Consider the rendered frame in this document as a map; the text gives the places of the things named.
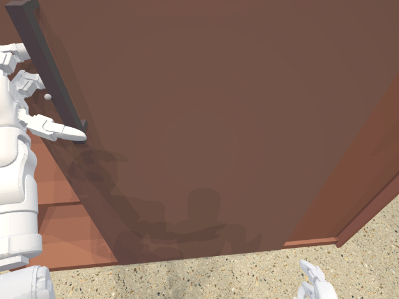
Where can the robot right hand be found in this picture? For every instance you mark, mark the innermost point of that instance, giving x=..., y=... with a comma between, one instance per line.
x=321, y=289

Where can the handle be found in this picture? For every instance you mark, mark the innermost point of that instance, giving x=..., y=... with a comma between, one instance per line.
x=27, y=26

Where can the robot left upper arm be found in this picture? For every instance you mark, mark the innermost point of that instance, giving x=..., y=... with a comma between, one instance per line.
x=28, y=283

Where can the left robot forearm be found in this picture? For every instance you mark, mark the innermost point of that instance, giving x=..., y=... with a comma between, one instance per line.
x=19, y=238

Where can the wardrobe door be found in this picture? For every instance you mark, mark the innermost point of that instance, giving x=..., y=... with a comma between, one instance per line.
x=212, y=124
x=368, y=166

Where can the robot left hand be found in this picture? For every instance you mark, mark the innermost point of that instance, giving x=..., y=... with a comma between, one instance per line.
x=13, y=93

